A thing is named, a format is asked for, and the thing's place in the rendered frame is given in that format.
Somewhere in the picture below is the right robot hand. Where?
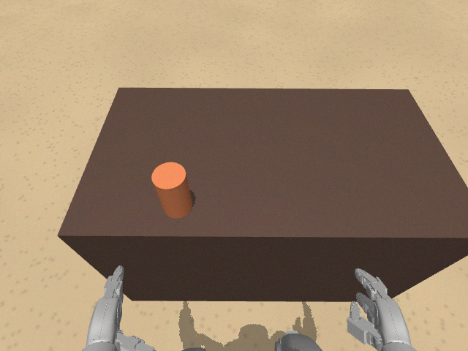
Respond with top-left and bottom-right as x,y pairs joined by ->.
347,268 -> 412,351

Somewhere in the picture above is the left robot hand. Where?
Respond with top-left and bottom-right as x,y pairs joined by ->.
86,265 -> 156,351

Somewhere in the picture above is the can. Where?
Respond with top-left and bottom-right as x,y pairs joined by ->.
151,162 -> 192,219

